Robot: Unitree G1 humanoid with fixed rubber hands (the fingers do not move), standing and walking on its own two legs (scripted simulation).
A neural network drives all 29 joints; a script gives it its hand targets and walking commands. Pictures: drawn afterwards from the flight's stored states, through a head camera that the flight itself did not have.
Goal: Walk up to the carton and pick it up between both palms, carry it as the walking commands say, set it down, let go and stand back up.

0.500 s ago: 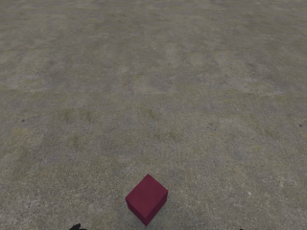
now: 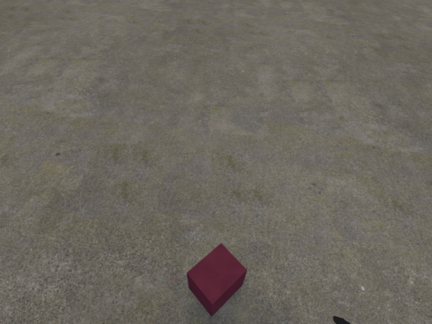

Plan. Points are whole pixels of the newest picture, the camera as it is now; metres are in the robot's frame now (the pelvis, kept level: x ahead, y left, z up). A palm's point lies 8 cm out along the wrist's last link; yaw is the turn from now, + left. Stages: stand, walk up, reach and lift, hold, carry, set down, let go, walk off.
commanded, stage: walk up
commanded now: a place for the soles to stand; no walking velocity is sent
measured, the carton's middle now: (216, 279) +0.44 -0.02 -0.67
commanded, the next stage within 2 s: none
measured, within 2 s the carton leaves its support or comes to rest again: neither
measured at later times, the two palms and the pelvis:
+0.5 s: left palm out of the picture +0.07 +0.27 -0.11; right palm out of the picture +0.09 -0.23 -0.11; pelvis +0.00 +0.02 +0.00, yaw +2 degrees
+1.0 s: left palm out of the picture +0.01 +0.32 -0.10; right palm out of the picture +0.14 -0.22 -0.10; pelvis +0.02 +0.05 +0.01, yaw -4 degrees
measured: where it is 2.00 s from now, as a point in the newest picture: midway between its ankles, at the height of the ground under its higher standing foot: outside the picture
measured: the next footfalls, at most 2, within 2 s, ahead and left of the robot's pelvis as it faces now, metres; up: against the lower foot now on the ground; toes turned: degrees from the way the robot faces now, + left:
left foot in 1.24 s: +0.18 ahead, +0.32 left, +0.00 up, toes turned -11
right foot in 1.54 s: +0.15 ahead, +0.14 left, +0.00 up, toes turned -23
